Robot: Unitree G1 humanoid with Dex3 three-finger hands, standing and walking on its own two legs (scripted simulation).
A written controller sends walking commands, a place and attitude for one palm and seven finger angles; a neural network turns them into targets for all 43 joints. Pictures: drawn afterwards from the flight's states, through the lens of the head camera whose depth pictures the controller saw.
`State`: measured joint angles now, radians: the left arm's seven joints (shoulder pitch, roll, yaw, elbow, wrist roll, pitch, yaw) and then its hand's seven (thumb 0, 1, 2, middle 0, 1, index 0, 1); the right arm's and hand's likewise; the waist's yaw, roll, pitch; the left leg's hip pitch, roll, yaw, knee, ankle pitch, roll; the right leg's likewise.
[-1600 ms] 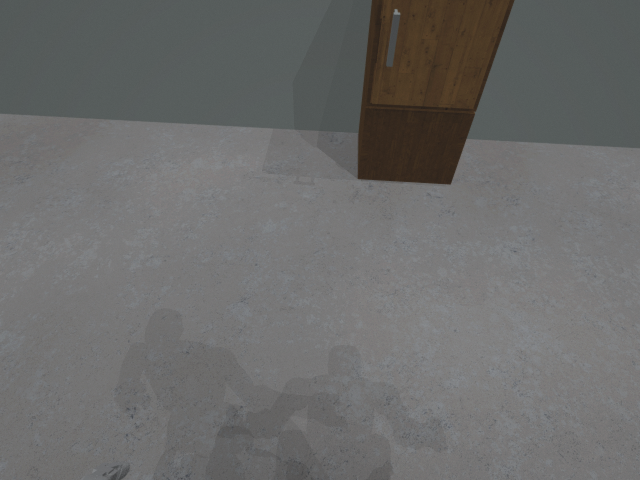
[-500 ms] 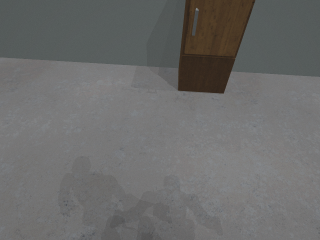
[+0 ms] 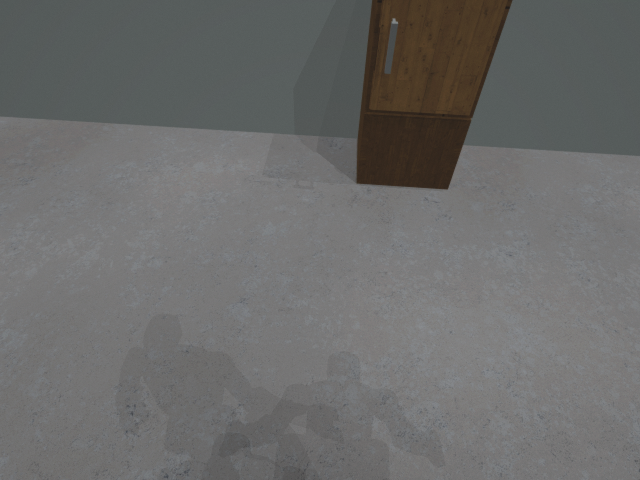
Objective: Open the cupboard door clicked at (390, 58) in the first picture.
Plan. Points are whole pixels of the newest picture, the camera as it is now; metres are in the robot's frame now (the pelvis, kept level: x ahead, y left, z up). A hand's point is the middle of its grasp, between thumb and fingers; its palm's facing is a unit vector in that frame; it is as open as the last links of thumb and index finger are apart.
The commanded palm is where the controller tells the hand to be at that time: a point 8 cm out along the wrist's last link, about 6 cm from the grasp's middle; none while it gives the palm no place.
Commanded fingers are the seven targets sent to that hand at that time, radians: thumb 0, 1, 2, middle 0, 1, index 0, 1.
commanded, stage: walk to a spot facing it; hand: left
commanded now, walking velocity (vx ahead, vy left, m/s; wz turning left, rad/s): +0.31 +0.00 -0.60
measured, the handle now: (390, 46) +1.55 -0.16 -0.08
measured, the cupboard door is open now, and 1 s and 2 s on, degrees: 0 0 0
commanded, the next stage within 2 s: turn to face it in 1.90 s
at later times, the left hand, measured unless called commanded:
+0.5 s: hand out of the picture +0.08 +0.14 -0.17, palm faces -0.14 -0.97 -0.17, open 7.4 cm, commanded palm none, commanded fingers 0.00 0.90 0.90 -0.20 -0.30 -0.20 -0.30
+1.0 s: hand (263, 302) +0.46 +0.14 -0.17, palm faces -0.37 -0.91 -0.19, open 7.4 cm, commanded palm none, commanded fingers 0.00 0.90 0.90 -0.20 -0.30 -0.20 -0.30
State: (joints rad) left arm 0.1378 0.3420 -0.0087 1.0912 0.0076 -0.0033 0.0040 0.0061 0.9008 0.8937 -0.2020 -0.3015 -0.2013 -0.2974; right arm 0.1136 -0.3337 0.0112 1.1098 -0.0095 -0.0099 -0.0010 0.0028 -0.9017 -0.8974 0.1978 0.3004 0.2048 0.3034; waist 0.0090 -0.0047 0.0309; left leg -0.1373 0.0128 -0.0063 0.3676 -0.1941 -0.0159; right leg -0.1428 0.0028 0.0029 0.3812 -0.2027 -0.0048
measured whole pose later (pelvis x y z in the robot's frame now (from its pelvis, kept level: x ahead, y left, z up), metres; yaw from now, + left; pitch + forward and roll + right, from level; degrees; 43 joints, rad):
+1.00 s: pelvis +0.32 -0.01 +0.00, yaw -27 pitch -1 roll +0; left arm 0.23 0.22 0.10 0.98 0.04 0.01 -0.02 0.00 0.91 0.89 -0.19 -0.30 -0.19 -0.30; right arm 0.30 -0.18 -0.05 1.03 -0.02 -0.08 -0.02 -0.01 -0.94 -0.90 0.20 0.30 0.20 0.30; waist 0.01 -0.05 0.02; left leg -0.16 0.03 0.27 0.41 -0.24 0.07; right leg -0.63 -0.09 -0.02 1.18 -0.17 0.00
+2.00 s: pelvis +0.68 -0.24 -0.01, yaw -42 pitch -2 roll -1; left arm 0.33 0.17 0.07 1.10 0.02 0.00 -0.01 0.01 0.91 0.89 -0.20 -0.30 -0.20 -0.30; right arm 0.22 -0.15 -0.05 1.02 -0.02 -0.08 -0.03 -0.01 -0.95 -0.90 0.20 0.30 0.20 0.30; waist 0.03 -0.04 0.05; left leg -0.19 0.08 0.26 0.47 -0.24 0.04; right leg -0.51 -0.09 -0.05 1.18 -0.30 -0.01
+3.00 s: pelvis +0.74 -0.34 -0.02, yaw -16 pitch +1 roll +1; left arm 0.20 0.24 0.06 0.90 0.00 0.03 0.02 0.01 0.91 0.89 -0.20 -0.30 -0.20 -0.30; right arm 0.18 -0.23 -0.06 0.90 -0.02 0.05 0.01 0.00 -0.90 -0.90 0.20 0.30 0.20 0.30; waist -0.01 0.03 0.06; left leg -0.36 -0.04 -0.03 0.54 -0.20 0.01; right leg -0.28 -0.03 -0.04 0.59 -0.32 0.06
